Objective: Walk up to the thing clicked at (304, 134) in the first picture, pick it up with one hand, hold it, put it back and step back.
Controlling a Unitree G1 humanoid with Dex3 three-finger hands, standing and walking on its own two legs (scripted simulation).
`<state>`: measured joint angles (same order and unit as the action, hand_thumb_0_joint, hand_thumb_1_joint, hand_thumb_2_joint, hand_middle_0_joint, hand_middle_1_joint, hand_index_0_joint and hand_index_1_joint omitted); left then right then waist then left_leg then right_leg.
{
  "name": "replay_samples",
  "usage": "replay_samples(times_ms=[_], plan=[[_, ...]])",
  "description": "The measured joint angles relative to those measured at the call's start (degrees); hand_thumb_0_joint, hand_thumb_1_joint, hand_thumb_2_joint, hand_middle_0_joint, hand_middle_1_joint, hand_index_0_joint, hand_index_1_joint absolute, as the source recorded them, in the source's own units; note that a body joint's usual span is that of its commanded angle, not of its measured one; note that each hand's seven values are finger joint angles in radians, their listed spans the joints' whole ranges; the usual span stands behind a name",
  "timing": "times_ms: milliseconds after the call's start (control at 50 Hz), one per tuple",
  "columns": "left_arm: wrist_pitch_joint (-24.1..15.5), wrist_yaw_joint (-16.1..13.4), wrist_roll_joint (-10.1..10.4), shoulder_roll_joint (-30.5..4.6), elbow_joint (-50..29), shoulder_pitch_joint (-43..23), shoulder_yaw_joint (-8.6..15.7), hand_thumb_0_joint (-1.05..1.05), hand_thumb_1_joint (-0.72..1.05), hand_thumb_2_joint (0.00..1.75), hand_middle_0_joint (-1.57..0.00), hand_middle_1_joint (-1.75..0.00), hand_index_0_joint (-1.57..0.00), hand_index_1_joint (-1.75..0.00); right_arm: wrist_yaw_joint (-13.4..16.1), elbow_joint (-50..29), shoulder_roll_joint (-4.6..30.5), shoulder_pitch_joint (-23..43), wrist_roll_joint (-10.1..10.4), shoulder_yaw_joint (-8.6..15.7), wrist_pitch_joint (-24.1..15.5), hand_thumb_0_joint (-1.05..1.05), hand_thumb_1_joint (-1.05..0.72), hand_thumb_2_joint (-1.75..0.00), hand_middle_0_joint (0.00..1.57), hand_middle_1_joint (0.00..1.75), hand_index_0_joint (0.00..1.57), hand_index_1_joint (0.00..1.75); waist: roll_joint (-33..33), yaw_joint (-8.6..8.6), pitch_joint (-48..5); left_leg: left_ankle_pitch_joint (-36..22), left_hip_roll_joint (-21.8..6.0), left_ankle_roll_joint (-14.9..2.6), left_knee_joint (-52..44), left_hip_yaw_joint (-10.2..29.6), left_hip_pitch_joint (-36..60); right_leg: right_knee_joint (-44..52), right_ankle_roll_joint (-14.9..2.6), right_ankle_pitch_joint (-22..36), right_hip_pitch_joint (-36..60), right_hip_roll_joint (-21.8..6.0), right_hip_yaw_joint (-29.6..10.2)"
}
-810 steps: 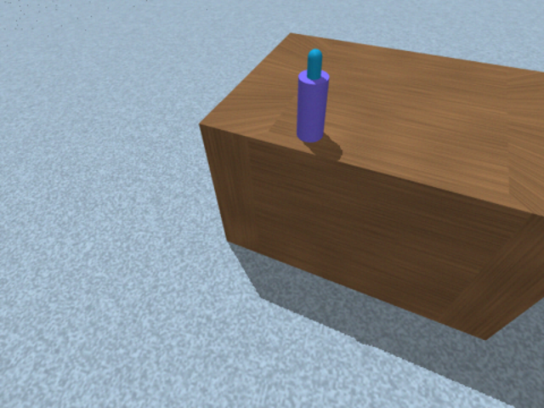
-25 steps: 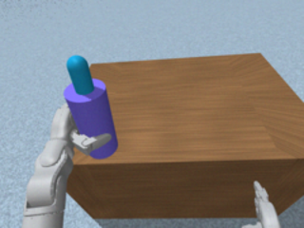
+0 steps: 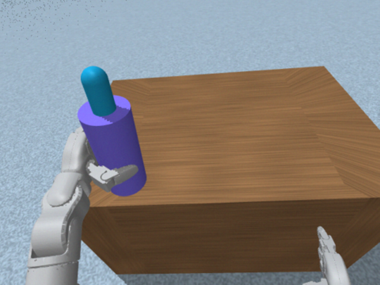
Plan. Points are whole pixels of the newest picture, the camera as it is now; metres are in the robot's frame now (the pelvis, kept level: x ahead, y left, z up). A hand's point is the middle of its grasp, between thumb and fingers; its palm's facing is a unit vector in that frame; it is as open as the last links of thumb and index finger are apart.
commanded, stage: hold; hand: left
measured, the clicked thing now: (113, 136) +0.31 +0.14 +0.22
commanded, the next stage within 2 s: crouch in 1.34 s
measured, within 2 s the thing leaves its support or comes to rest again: neither
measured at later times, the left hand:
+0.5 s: hand (113, 151) +0.32 +0.16 +0.17, palm faces +0.01 -1.00 -0.06, open 11.2 cm
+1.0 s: hand (110, 154) +0.31 +0.16 +0.17, palm faces +0.03 -1.00 -0.07, open 11.2 cm
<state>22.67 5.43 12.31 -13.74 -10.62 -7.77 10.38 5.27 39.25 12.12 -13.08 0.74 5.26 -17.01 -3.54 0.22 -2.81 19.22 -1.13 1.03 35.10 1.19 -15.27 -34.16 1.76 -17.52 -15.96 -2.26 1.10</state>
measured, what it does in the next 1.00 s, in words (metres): stands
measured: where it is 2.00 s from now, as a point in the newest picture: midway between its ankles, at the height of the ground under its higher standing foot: outside the picture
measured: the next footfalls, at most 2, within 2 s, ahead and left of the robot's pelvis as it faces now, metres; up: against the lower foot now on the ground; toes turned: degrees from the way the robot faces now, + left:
none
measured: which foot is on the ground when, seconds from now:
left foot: down 0.00-1.00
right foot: down 0.00-1.00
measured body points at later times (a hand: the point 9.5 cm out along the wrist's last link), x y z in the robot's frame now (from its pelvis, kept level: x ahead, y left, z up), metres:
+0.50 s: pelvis +0.00 +0.00 +0.00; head -0.02 -0.02 +0.45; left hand +0.31 +0.21 +0.18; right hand +0.17 -0.25 -0.07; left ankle -0.01 +0.13 -0.73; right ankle +0.01 -0.14 -0.73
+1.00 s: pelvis +0.00 +0.00 +0.00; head -0.02 -0.02 +0.45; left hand +0.31 +0.22 +0.18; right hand +0.17 -0.25 -0.07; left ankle -0.01 +0.13 -0.73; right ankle +0.01 -0.14 -0.73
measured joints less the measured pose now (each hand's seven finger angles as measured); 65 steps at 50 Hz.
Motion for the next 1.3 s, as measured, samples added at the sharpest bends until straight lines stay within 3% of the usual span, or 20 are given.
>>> replay_samples(times_ms=[340, 600, 900, 1300], plan=[[-0.3, 0.0, -0.5, -0.5, 0.2, 1.3, 0.4, -0.01, -0.59, 1.16, -0.68, -1.06, -0.66, -1.06, 0.0, -0.3, 0.2, 0.4, -0.1, -0.2, 0.0, -0.02, 0.50, -0.06, 0.05, 0.05, 0.06, 0.05, 0.2, 0.06, 0.4, -0.1, 0.0, 0.08, -0.5, 0.3, 0.4, 0.5, -0.05, 0.0, 0.5, 0.0, 0.3], [-0.1, 0.5, -0.2, -0.5, 3.3, -2.0, 0.6, -0.01, -0.59, 1.16, -0.67, -1.07, -0.65, -1.07, -0.5, -0.4, 0.0, 0.1, 0.0, -0.2, -0.4, -0.01, 0.51, -0.06, 0.05, 0.05, 0.06, 0.05, 0.3, 0.08, 0.2, -0.5, 0.0, 0.04, -1.0, 0.1, 0.6, 1.0, -0.06, 0.5, 0.6, 0.0, 0.1], [-0.6, 0.0, -0.5, -0.4, 0.9, 0.6, 0.4, -0.01, -0.59, 1.16, -0.67, -1.07, -0.65, -1.07, -0.4, 0.8, 0.4, 0.8, -0.1, 0.1, 0.6, -0.02, 0.51, -0.06, 0.05, 0.05, 0.06, 0.05, 0.2, -0.08, 0.6, -0.6, 0.0, -0.05, -1.1, 0.1, 0.8, 1.2, 0.03, 0.6, 0.9, 0.0, 0.1], [0.1, 0.3, -0.2, -0.5, 3.2, -2.4, 0.5, -0.01, -0.59, 1.16, -0.67, -1.07, -0.65, -1.07, -0.5, 1.2, 0.2, 0.7, -0.1, 0.0, 0.0, -0.02, 0.51, -0.06, 0.05, 0.05, 0.06, 0.05, 0.0, 0.05, 0.5, -1.0, 0.1, -0.06, -1.6, 0.0, 1.2, 1.8, 0.02, 1.1, 1.3, -0.1, 0.0]])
